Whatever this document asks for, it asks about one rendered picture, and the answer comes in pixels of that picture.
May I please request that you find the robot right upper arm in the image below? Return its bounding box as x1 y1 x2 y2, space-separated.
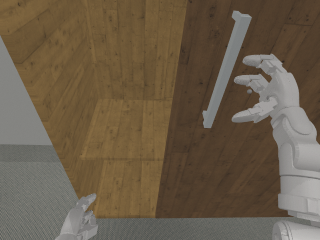
272 220 320 240

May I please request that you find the wardrobe door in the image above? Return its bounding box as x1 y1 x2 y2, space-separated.
155 0 320 219

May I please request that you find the left robot hand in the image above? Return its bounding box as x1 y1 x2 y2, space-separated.
60 193 99 240

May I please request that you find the right robot hand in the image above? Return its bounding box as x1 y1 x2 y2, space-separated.
231 53 300 123

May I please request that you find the handle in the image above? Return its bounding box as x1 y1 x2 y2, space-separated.
202 10 252 128

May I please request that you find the robot right forearm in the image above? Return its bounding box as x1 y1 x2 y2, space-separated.
270 106 320 227

